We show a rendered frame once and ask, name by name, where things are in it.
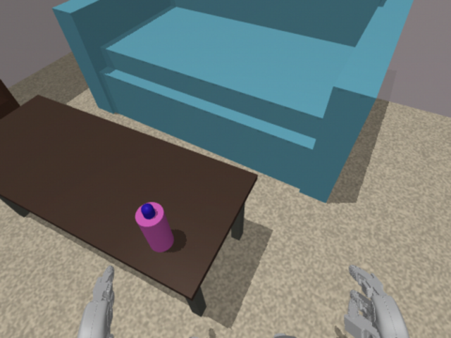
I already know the left robot hand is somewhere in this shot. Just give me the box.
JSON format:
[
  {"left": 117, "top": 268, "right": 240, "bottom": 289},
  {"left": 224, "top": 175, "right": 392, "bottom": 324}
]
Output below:
[{"left": 77, "top": 265, "right": 114, "bottom": 338}]

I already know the bottle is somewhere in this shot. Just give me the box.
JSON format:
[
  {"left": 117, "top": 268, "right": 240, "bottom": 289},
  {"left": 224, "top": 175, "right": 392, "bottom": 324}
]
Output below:
[{"left": 135, "top": 202, "right": 174, "bottom": 252}]

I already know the sofa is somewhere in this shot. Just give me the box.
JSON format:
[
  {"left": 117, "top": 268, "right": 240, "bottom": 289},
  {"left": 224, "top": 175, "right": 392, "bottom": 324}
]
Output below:
[{"left": 52, "top": 0, "right": 413, "bottom": 203}]

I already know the coffee table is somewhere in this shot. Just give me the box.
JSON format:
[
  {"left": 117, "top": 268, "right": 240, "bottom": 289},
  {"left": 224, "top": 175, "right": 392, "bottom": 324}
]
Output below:
[{"left": 0, "top": 95, "right": 258, "bottom": 317}]

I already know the bookshelf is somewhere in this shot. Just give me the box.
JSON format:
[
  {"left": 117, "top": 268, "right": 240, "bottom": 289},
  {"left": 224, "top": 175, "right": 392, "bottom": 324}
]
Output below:
[{"left": 0, "top": 79, "right": 20, "bottom": 120}]

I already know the right robot hand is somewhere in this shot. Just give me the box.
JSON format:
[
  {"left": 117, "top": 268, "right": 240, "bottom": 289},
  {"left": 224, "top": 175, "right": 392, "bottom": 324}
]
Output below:
[{"left": 344, "top": 265, "right": 409, "bottom": 338}]

